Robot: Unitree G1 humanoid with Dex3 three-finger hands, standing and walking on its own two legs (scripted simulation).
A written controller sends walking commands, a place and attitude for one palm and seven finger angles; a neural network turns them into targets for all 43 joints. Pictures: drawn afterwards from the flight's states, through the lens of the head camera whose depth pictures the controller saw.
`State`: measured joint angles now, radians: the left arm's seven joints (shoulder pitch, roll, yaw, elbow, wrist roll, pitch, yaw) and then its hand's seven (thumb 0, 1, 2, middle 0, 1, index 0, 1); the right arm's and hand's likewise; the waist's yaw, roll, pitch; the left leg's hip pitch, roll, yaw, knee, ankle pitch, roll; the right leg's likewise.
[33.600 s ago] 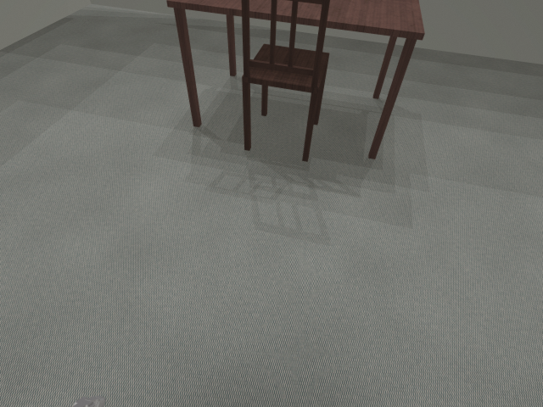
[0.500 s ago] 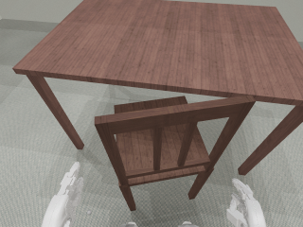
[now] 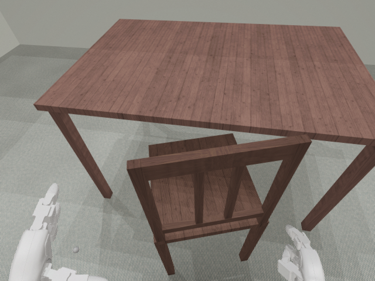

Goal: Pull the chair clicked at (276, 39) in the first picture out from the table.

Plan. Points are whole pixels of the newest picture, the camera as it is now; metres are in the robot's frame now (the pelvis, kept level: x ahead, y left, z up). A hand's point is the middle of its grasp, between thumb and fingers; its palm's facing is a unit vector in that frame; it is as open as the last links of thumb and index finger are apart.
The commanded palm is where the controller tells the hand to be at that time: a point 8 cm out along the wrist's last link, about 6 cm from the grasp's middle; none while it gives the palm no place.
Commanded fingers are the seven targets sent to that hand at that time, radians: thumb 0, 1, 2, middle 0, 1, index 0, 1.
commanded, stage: draw the hand back to the body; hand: left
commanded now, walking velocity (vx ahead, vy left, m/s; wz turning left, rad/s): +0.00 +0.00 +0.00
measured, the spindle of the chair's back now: (198, 199) +0.33 +0.01 -0.06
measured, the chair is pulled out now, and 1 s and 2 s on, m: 0.14 0.14 0.14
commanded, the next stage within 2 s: step back with the hand held close in 0.92 s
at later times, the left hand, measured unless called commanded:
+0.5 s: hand (25, 193) +0.21 +0.26 +0.18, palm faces +0.42 -0.80 -0.43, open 10.0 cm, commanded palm +0.16 +0.30 +0.20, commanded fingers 0.00 0.86 0.88 -0.19 -0.29 -0.19 -0.29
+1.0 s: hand (19, 191) +0.20 +0.26 +0.19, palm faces +0.44 -0.80 -0.41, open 7.4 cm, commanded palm +0.16 +0.30 +0.21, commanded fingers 0.00 0.90 0.90 -0.20 -0.30 -0.20 -0.30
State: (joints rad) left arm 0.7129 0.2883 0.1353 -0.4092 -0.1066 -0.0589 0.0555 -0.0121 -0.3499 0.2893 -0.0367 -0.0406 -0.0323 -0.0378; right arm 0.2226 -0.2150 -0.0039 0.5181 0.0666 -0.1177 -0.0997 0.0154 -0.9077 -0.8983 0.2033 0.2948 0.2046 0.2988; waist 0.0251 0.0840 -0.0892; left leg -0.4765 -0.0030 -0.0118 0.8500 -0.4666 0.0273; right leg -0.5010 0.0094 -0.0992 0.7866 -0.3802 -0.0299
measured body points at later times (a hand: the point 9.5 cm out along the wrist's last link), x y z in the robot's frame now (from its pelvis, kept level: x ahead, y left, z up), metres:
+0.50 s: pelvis +0.02 +0.01 +0.04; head +0.02 -0.02 +0.49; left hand +0.18 +0.30 +0.21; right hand +0.22 -0.21 -0.05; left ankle -0.02 +0.10 -0.70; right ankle +0.02 -0.10 -0.70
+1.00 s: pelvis +0.01 +0.00 +0.04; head +0.01 -0.02 +0.49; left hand +0.17 +0.30 +0.22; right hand +0.20 -0.23 -0.05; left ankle -0.02 +0.10 -0.70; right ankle +0.02 -0.10 -0.70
